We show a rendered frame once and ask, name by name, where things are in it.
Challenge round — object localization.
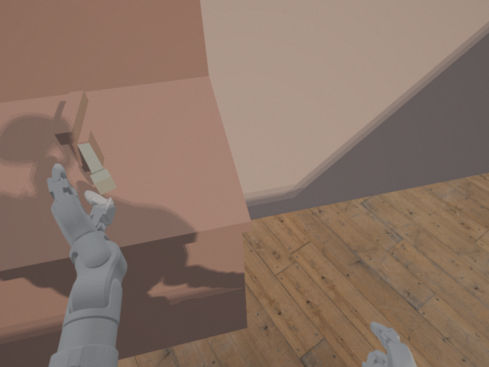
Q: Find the tap lever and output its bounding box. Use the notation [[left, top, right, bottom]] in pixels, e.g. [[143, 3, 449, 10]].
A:
[[78, 143, 117, 195]]

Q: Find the counter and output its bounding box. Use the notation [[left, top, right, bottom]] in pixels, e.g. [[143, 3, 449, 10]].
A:
[[0, 0, 251, 367]]

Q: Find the robot right hand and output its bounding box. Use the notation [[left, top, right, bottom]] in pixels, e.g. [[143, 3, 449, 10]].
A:
[[362, 322, 417, 367]]

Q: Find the left robot forearm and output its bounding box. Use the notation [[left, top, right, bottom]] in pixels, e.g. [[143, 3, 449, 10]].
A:
[[48, 231, 127, 367]]

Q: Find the robot left hand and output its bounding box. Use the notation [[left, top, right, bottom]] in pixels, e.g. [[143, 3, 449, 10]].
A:
[[47, 164, 116, 247]]

